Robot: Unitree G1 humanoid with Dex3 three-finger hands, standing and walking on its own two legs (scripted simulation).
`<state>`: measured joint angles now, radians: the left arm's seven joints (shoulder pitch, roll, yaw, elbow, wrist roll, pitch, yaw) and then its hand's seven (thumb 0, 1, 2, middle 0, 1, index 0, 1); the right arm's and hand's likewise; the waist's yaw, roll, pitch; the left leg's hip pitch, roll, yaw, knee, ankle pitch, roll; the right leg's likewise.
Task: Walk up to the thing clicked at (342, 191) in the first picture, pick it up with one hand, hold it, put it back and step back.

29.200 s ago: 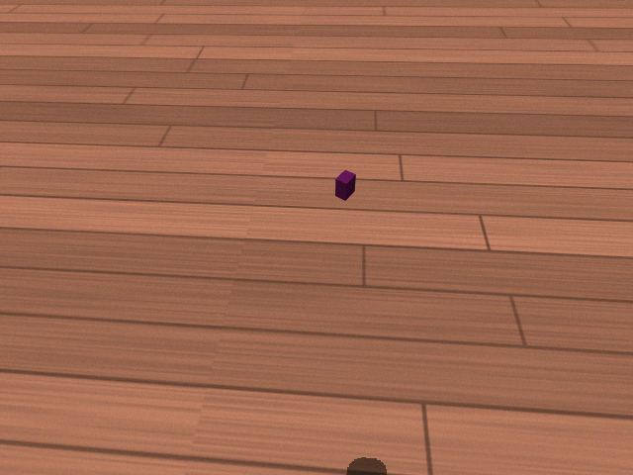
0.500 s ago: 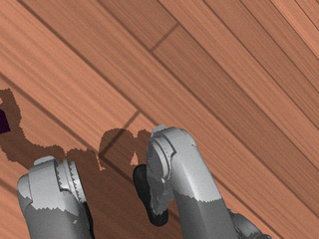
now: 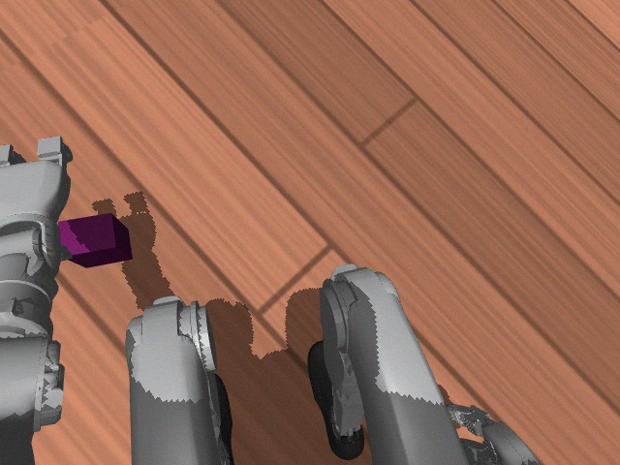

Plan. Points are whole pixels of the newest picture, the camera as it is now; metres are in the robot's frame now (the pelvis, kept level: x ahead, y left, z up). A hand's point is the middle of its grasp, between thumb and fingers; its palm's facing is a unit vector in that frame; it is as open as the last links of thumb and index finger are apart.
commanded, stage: withdraw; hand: left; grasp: from above
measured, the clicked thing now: (98, 241) +0.45 +0.29 -0.30
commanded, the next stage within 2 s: home in 0.40 s
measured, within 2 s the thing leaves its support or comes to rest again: neither
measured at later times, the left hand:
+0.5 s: hand (63, 237) +0.42 +0.28 -0.14, palm faces -0.47 -0.03 -0.88, open 13.6 cm
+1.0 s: hand (44, 237) +0.39 +0.26 -0.05, palm faces -0.33 -0.49 -0.81, open 9.7 cm
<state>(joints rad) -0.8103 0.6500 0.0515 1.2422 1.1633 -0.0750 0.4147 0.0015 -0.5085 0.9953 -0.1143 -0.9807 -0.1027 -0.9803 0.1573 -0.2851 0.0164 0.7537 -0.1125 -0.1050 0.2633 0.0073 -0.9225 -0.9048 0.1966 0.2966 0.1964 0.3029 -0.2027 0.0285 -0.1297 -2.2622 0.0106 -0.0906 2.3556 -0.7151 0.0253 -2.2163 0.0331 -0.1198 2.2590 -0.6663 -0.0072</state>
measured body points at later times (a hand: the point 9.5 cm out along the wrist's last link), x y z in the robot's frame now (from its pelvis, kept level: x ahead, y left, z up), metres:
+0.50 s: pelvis -0.02 +0.00 +0.01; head +0.20 +0.07 +0.40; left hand +0.44 +0.28 -0.09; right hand +0.08 -0.29 -0.08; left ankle +0.07 +0.12 -0.32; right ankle +0.10 -0.11 -0.32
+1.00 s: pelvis +0.00 +0.00 +0.09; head +0.20 +0.04 +0.49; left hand +0.41 +0.28 +0.00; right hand +0.09 -0.26 -0.04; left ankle +0.07 +0.12 -0.32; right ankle +0.10 -0.11 -0.32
